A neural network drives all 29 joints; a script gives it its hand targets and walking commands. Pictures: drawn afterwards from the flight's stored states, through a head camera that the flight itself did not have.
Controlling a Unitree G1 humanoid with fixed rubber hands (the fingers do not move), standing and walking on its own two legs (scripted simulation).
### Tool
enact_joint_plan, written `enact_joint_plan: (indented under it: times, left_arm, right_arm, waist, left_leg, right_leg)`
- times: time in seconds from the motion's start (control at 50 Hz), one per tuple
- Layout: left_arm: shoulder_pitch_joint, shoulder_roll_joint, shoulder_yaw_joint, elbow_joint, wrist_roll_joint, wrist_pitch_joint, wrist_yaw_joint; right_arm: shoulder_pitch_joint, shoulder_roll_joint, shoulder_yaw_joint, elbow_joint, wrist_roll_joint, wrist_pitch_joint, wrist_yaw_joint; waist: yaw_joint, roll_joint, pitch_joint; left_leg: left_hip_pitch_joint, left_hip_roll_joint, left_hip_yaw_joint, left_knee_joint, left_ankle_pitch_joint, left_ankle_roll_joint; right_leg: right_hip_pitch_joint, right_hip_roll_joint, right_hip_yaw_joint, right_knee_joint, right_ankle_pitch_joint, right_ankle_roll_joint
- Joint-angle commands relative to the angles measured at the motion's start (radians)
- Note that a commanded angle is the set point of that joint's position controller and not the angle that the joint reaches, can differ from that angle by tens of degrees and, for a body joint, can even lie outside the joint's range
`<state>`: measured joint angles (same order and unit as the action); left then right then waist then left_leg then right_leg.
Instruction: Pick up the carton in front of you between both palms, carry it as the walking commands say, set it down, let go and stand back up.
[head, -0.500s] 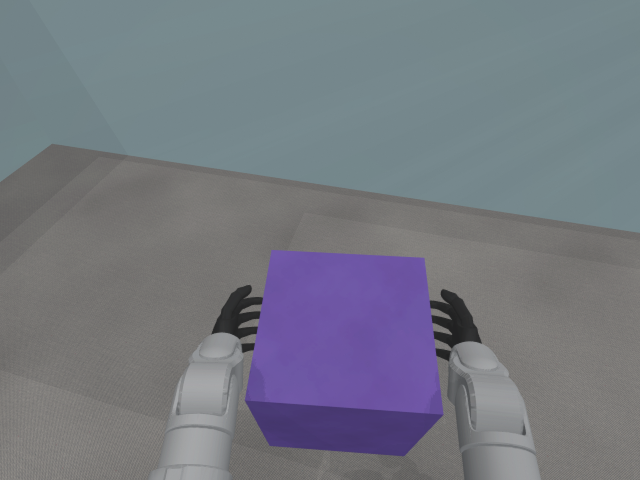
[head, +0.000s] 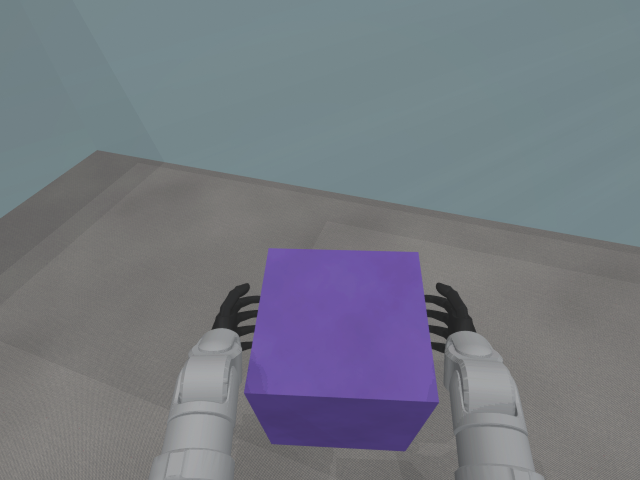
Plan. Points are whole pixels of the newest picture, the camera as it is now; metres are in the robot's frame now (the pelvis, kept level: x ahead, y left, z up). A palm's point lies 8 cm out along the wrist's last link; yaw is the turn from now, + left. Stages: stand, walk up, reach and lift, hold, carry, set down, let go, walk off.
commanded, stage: set down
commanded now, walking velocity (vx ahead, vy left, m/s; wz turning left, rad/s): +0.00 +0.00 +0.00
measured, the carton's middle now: (340, 354) +0.32 +0.00 -0.05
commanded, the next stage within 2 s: none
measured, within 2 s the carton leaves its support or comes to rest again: neither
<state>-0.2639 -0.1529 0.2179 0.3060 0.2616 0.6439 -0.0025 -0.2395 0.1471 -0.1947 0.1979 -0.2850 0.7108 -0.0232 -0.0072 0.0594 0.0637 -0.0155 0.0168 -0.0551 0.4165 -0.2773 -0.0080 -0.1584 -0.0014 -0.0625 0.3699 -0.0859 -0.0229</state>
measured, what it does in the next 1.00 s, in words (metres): lowers itself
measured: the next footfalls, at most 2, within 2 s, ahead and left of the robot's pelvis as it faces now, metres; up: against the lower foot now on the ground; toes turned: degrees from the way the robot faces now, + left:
none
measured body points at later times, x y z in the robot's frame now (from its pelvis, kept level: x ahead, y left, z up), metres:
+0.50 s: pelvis -0.03 +0.00 -0.04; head +0.10 -0.03 +0.39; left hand +0.37 +0.14 -0.07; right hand +0.35 -0.16 -0.08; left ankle -0.02 +0.14 -0.74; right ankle +0.08 -0.10 -0.74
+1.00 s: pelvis -0.04 +0.04 -0.16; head +0.21 +0.01 +0.22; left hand +0.44 +0.13 -0.24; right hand +0.39 -0.16 -0.24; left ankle -0.02 +0.14 -0.74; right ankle +0.08 -0.10 -0.74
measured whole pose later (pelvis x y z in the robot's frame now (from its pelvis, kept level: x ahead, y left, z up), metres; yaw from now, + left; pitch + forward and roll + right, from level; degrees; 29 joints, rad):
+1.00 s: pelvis -0.04 +0.04 -0.16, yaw +0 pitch +40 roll +1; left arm -0.90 -0.06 0.42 0.68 0.26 0.26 0.02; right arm -0.80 0.15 -0.56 0.47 -0.33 0.30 -0.02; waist -0.06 0.08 -0.12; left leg -1.49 -0.08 -0.01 1.36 -0.55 0.03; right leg -1.63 -0.04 0.04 1.22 -0.28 0.04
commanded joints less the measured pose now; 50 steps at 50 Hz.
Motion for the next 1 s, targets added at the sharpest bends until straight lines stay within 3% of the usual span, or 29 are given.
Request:
enact_joint_plan:
  times: [0.0,0.1,0.2,0.3,0.36,0.42,0.54,0.64,0.68,0.72,0.84,0.98]
  left_arm:
    - [-0.486,-0.924,-0.494,-0.067,-0.227,-0.050,-0.245]
    - [-0.592,-0.882,-0.414,0.024,-0.177,-0.076,-0.277]
    - [-0.776,-0.828,-0.241,0.217,-0.067,-0.148,-0.303]
    - [-0.819,-0.671,-0.008,0.370,0.080,-0.223,-0.261]
    - [-0.819,-0.582,0.066,0.421,0.126,-0.277,-0.233]
    - [-0.833,-0.567,0.042,0.437,0.112,-0.357,-0.222]
    - [-0.903,-0.675,-0.148,0.419,-0.002,-0.519,-0.223]
    - [-1.026,-0.753,-0.385,0.276,-0.137,-0.555,-0.203]
    - [-1.050,-0.771,-0.446,0.242,-0.174,-0.541,-0.190]
    - [-1.059,-0.793,-0.461,0.247,-0.187,-0.514,-0.186]
    - [-1.086,-0.847,-0.365,0.364,-0.142,-0.421,-0.217]
    - [-1.163,-0.795,-0.279,0.422,-0.106,-0.406,-0.238]
  right_arm:
    - [-0.452,0.948,0.564,-0.036,0.261,-0.045,0.263]
    - [-0.533,0.975,0.486,0.059,0.236,-0.056,0.253]
    - [-0.682,0.974,0.270,0.275,0.146,-0.106,0.233]
    - [-0.755,0.798,0.033,0.388,0.010,-0.179,0.168]
    - [-0.763,0.703,-0.033,0.406,-0.033,-0.244,0.140]
    - [-0.790,0.692,-0.007,0.400,-0.028,-0.337,0.131]
    - [-0.865,0.803,0.182,0.387,0.034,-0.515,0.126]
    - [-0.987,0.843,0.360,0.249,0.102,-0.564,0.127]
    - [-1.005,0.834,0.394,0.223,0.124,-0.552,0.135]
    - [-1.007,0.828,0.389,0.233,0.128,-0.529,0.151]
    - [-1.052,0.845,0.279,0.331,0.091,-0.444,0.228]
    - [-1.127,0.847,0.192,0.387,0.072,-0.419,0.253]
  waist:
    - [0.015,-0.063,-0.250]
    - [0.016,-0.077,-0.226]
    - [-0.013,-0.082,-0.185]
    - [-0.023,-0.064,-0.156]
    - [-0.028,-0.054,-0.186]
    - [-0.024,-0.048,-0.285]
    - [-0.012,-0.046,-0.639]
    - [-0.045,-0.041,-1.086]
    - [-0.063,-0.029,-1.174]
    - [-0.081,-0.012,-1.169]
    - [-0.093,0.019,-1.000]
    - [-0.091,0.000,-1.015]
  left_leg:
    - [-0.397,-0.075,-0.050,-0.154,-0.032,0.077]
    - [-0.414,-0.081,-0.045,-0.108,-0.086,0.084]
    - [-0.508,-0.079,-0.046,-0.009,-0.156,0.091]
    - [-0.649,-0.092,-0.047,0.105,-0.161,0.090]
    - [-0.735,-0.107,-0.041,0.174,-0.136,0.087]
    - [-0.825,-0.126,-0.031,0.239,-0.090,0.078]
    - [-1.063,-0.168,0.002,0.380,-0.011,0.038]
    - [-1.150,-0.181,0.008,0.512,0.102,0.009]
    - [-1.147,-0.179,0.004,0.552,0.135,0.003]
    - [-1.147,-0.179,-0.001,0.581,0.127,-0.003]
    - [-1.258,-0.175,-0.008,0.633,0.012,-0.012]
    - [-1.405,-0.187,0.008,0.743,0.041,-0.013]
  right_leg:
    - [0.486,0.051,0.155,-0.006,-0.022,0.040]
    - [0.451,0.029,0.189,-0.022,-0.170,0.045]
    - [0.372,0.027,0.215,0.028,-0.283,0.046]
    - [0.266,0.034,0.224,0.117,-0.279,0.041]
    - [0.155,0.048,0.204,0.197,-0.198,0.039]
    - [0.073,0.070,0.179,0.291,-0.060,0.038]
    - [0.033,0.092,0.155,0.519,0.226,0.038]
    - [0.019,0.101,0.130,0.709,0.428,0.033]
    - [-0.066,0.110,0.106,0.756,0.422,0.033]
    - [-0.209,0.122,0.079,0.782,0.338,0.035]
    - [-0.579,0.136,0.026,0.838,0.103,0.026]
    - [-0.761,0.127,0.020,0.925,0.116,0.027]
